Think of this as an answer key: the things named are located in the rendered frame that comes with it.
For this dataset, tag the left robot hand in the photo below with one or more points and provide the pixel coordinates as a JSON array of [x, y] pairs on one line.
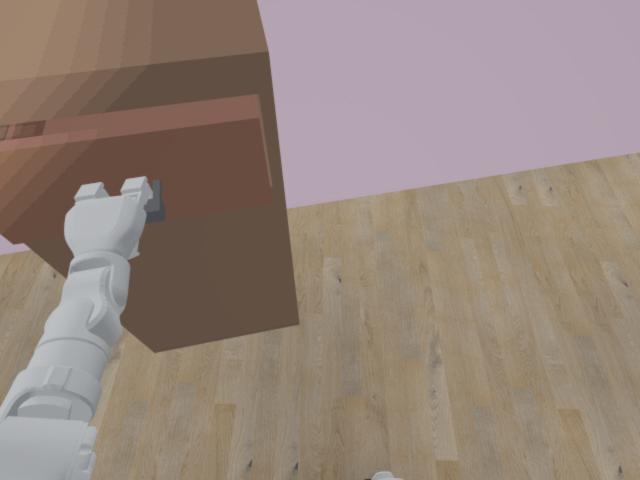
[[98, 222]]

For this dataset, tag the left robot forearm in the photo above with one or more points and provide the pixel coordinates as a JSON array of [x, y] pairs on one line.
[[62, 380]]

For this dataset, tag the handle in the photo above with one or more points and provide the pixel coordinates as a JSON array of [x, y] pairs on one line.
[[155, 208]]

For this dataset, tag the cabinet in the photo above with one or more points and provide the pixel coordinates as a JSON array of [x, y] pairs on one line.
[[197, 279]]

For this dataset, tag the drawer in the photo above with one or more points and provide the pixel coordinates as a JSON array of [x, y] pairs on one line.
[[209, 156]]

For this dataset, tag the robot left upper arm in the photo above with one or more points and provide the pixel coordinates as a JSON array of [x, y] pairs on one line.
[[46, 449]]

